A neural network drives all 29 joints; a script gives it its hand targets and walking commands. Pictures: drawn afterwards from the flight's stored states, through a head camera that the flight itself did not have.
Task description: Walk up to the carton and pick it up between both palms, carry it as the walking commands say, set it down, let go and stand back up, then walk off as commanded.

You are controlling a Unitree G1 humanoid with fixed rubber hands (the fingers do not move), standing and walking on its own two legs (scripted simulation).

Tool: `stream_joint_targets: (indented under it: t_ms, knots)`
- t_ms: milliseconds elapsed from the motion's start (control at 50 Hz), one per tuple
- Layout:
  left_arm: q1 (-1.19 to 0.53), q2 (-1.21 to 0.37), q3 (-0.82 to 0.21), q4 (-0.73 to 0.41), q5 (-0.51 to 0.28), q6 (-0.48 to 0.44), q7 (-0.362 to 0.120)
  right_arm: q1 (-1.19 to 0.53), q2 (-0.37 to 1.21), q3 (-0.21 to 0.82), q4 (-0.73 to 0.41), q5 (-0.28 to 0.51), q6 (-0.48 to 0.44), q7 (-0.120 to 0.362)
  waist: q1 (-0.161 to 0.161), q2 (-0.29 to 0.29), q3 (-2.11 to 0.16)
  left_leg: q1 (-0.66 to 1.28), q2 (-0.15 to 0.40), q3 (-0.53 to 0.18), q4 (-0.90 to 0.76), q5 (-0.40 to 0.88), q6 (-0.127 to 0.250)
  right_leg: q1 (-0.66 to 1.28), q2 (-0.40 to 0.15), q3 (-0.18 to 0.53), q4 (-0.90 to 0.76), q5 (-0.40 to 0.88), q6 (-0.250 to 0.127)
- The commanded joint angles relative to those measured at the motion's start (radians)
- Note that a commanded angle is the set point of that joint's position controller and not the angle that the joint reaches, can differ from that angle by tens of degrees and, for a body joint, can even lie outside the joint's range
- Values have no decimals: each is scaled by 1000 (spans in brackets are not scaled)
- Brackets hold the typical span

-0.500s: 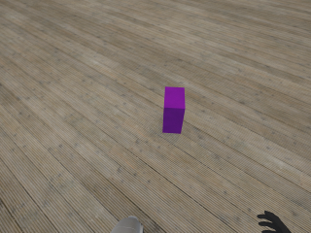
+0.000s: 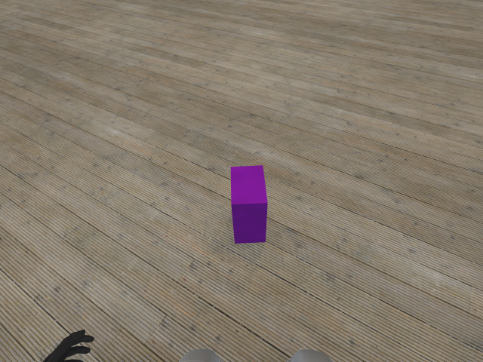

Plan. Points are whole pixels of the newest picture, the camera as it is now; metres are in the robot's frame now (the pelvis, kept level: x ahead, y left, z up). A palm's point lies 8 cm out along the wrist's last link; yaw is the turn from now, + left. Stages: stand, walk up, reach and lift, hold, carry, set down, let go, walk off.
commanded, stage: walk up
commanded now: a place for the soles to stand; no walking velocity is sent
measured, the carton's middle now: (248, 205) +0.87 +0.02 -0.58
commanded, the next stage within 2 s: none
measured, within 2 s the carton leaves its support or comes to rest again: neither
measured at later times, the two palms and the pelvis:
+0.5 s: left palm (94, 258) +0.32 +0.32 -0.06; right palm (433, 316) +0.21 -0.30 -0.04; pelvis +0.18 +0.02 +0.02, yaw -1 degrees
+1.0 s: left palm (103, 238) +0.37 +0.33 -0.07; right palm (380, 210) +0.44 -0.29 -0.05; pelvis +0.29 +0.01 +0.02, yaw +1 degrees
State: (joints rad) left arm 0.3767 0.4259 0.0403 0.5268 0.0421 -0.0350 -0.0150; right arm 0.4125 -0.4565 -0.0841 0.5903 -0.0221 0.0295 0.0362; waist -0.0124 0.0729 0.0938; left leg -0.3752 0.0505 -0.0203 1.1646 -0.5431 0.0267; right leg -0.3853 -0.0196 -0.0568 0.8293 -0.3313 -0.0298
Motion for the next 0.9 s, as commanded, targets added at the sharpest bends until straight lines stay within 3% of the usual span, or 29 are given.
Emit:
stream_joint_targets:
  t_ms: [0,60,100,120,140,160,180,200,220,260,320,380,440,480,500,520,540,560,580,600,620,680,720,760,780,800,820,840,880]
  knots:
    - [10,315,123,-89,-8,-31,30,-19,-203,-70,-137,10,-63,-3,36,-286,21,-220,41,-25,-106,35,6,94,-319,489,-519,-461,-221]
    - [-8,298,113,-97,-6,-26,24,-15,-177,-63,-135,6,-57,8,32,-298,-24,-63,4,32,-255,120,14,13,-257,340,-477,-408,-197]
    - [-78,282,106,-107,-10,-14,17,53,-159,-61,-117,3,-58,12,-32,-246,-23,185,-29,77,-424,247,23,-151,-194,224,-402,-448,-145]
    - [-75,252,97,-108,-4,-5,12,135,-168,-72,-87,4,-61,5,-68,-183,-64,335,-70,88,-475,210,28,-216,-139,153,-254,-436,-111]
    - [-37,185,81,-106,-8,3,8,214,-204,-88,-67,-4,-66,-11,-115,18,-84,423,14,-72,-615,35,47,-316,-86,79,14,-422,-62]
    - [-26,121,64,-133,-25,2,0,221,-291,-105,-94,-22,-76,-31,-147,232,-105,408,269,-556,-809,-286,154,-427,20,15,336,-318,1]
    - [-53,173,79,-161,-28,10,1,144,-305,-97,-133,-39,-83,-50,-125,133,-48,329,353,-760,-922,-386,256,-474,19,158,449,-282,4]
    - [-59,213,86,-162,-21,13,0,107,-303,-91,-138,-33,-90,-66,-93,31,28,313,370,-718,-913,-307,267,-499,-27,174,475,-237,5]
    - [-65,236,89,-146,-11,6,-2,96,-281,-86,-137,-28,-95,-74,-82,-32,29,360,348,-639,-859,-137,225,-509,-59,175,459,-192,-1]
    - [-18,217,84,-105,-22,4,-4,76,-280,-79,-128,-19,-102,-71,-62,9,1,302,299,-467,-807,97,172,-405,-73,166,390,-124,5]
    - [-16,196,77,-86,-27,10,-9,44,-267,-66,-134,-6,-102,-58,-46,108,46,178,272,-331,-787,272,208,-310,-77,127,266,-108,17]
    - [-56,183,75,-90,-20,10,-20,29,-250,-58,-140,-7,-101,-49,-39,135,65,113,229,-195,-766,379,194,-193,-62,57,103,-35,16]
    - [-52,175,76,-74,-18,13,-25,1,-240,-51,-139,0,-91,-41,-13,145,51,30,186,-123,-729,365,154,-7,-26,5,-31,41,8]
    - [-3,185,89,-57,-14,11,-21,-6,-218,-41,-138,6,-82,-35,30,95,13,-64,164,-89,-633,302,113,206,1,2,-139,109,-6]
    - [47,216,102,-43,-12,8,-12,-1,-202,-33,-139,8,-78,-32,64,30,-23,-86,133,-57,-504,317,82,302,17,23,-173,99,-22]
    - [109,277,121,-31,-5,3,4,4,-166,-24,-151,17,-79,-30,110,-149,-69,-168,64,0,-233,365,37,394,-87,233,-274,16,-77]
    - [156,360,136,-47,-9,0,21,32,-132,-13,-182,31,-82,-30,136,-346,-177,-227,-24,62,97,164,-14,432,-336,602,-412,-100,-203]
    - [133,361,131,-55,-14,1,33,-8,-191,-28,-199,25,-71,-41,129,-243,-100,-308,-47,-39,163,-46,-11,389,-408,754,-490,-96,-281]
    - [103,335,124,-55,-18,-3,37,-52,-231,-40,-203,20,-60,-49,126,-177,-61,-338,-12,-66,197,-49,-4,369,-393,718,-486,-78,-308]
    - [65,307,115,-56,-18,-6,38,-45,-217,-41,-187,16,-60,-51,100,-167,-34,-316,12,-80,159,-31,10,300,-366,637,-448,42,-282]
    - [24,295,107,-62,-23,-6,37,-29,-202,-43,-161,13,-58,-49,70,-171,-18,-264,21,-69,98,-37,16,217,-342,547,-432,42,-251]
    - [-79,290,92,-66,-26,3,33,31,-178,-36,-99,30,-49,-41,25,-276,-42,-90,14,-3,-145,0,9,115,-282,328,-395,133,-202]
    - [-149,255,68,-69,-27,7,29,41,-152,-32,-67,29,-40,-41,-3,-259,-63,88,-5,36,-324,135,11,-7,-224,212,-344,220,-150]
    - [-190,223,46,-55,-48,15,23,33,-158,-30,-35,24,-38,-46,-45,-215,-74,278,-12,39,-538,360,21,-109,-178,155,-259,166,-71]
    - [-172,186,34,-45,-60,20,22,-4,-194,-38,-35,14,-41,-49,-47,-124,-96,283,63,-94,-619,368,35,-111,-154,133,-181,132,-27]
    - [-123,180,29,-25,-70,26,19,-98,-234,-42,-58,10,-45,-50,-10,-19,-91,137,180,-271,-725,296,85,-43,-96,108,-96,32,9]
    - [-89,187,30,0,-74,36,22,-182,-252,-37,-71,24,-48,-52,20,-1,-89,-32,242,-353,-784,137,133,81,-41,88,-77,-81,19]
    - [-89,189,32,23,-72,39,25,-233,-249,-30,-63,29,-51,-54,39,-23,-63,-99,235,-311,-814,-36,124,146,-37,83,-101,-105,7]
    - [-111,210,38,59,-66,34,27,-268,-227,-22,-25,38,-54,-46,36,0,-42,-78,176,-226,-766,23,65,189,-70,107,-229,-45,-5]
